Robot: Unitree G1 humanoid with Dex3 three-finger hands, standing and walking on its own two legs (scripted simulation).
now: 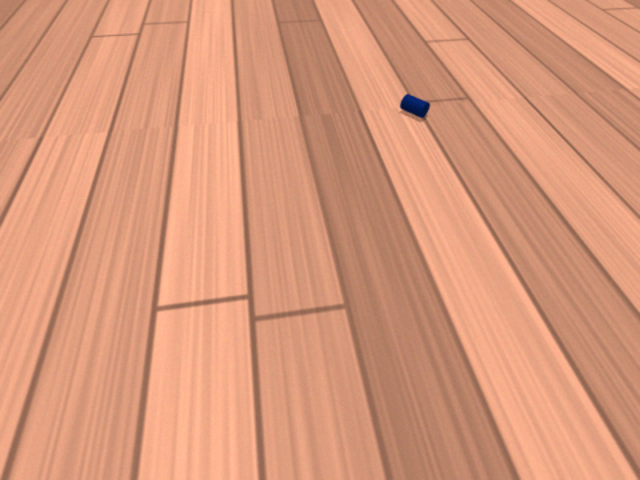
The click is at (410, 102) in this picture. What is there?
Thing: lying can
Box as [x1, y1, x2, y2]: [400, 94, 429, 117]
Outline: 406,94 401,101 400,107 418,116 424,116 429,104 425,101
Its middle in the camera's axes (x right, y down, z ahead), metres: +0.54 -0.77 +2.26
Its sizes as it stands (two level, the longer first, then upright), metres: 0.139 0.088 0.088
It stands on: the floor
